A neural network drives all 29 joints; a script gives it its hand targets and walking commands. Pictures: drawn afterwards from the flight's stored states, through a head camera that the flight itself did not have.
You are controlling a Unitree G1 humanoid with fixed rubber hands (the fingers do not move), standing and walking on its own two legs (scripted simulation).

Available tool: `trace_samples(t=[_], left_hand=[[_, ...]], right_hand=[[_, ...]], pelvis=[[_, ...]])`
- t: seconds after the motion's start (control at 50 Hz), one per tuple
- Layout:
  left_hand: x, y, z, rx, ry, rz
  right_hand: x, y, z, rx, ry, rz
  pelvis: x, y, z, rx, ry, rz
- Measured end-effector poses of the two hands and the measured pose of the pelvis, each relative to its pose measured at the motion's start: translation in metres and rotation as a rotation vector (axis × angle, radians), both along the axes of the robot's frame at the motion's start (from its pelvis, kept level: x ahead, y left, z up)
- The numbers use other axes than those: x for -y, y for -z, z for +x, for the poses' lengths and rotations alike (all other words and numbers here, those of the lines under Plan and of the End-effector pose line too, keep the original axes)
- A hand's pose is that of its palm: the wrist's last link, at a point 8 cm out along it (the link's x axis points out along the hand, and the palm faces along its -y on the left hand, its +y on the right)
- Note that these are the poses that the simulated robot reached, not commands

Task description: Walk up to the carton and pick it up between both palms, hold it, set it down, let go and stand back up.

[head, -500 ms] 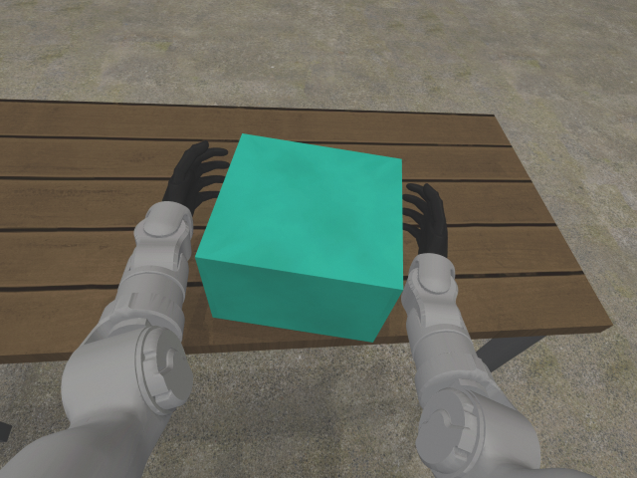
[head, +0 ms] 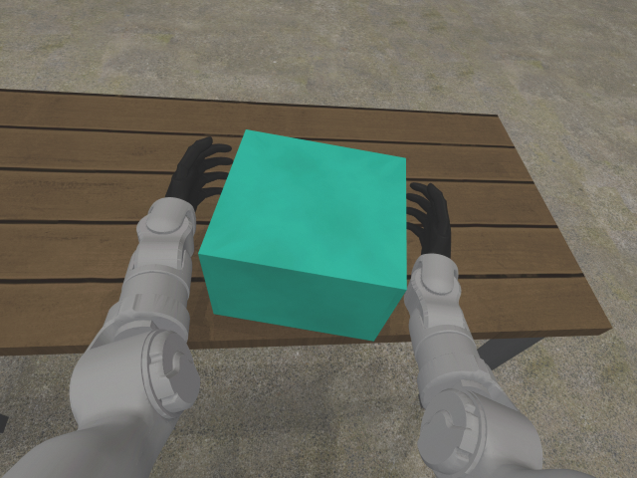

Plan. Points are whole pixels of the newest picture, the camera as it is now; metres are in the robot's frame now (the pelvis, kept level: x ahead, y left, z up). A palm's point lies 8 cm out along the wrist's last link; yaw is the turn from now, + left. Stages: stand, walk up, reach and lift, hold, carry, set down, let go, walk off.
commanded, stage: reach and lift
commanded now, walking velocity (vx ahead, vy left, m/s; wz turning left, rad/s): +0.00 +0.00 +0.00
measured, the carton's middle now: (310, 235) +0.43 +0.02 +0.01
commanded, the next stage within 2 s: none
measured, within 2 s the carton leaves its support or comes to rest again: leaves its support in 1.06 s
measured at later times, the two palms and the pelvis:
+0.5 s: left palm (184, 197) +0.43 +0.18 +0.08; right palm (432, 247) +0.38 -0.14 +0.06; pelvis +0.00 +0.00 +0.00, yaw +0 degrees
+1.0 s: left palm (195, 215) +0.40 +0.17 +0.08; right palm (451, 259) +0.36 -0.16 +0.06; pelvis -0.01 -0.01 +0.00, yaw +1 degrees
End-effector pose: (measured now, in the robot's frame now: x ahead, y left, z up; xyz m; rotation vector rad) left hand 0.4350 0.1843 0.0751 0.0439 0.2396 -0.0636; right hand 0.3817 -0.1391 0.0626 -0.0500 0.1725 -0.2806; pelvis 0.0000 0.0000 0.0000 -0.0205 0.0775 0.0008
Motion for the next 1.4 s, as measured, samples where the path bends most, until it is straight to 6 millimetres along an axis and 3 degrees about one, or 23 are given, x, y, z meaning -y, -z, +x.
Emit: trace_samples(t=[0.48,0.94,1.14,1.4], left_hand=[[0.000,-0.001,-0.002,0.001,-0.005,0.019],[0.015,-0.003,-0.029,-0.017,-0.043,0.037],[0.023,-0.014,-0.042,-0.019,-0.057,0.032],[0.019,-0.039,-0.056,0.001,-0.095,0.032]], right_hand=[[0.000,0.001,0.000,0.012,-0.004,0.006],[0.016,0.000,-0.016,0.004,-0.041,0.004],[0.025,-0.013,-0.026,0.007,-0.046,0.009],[0.021,-0.042,-0.029,0.032,-0.078,0.016]], pelvis=[[0.001,-0.001,-0.001,-0.018,-0.003,-0.001],[0.012,-0.002,-0.006,0.016,-0.022,0.001],[0.011,-0.003,-0.015,0.042,-0.004,0.003],[0.008,-0.003,-0.023,0.112,-0.007,0.006]])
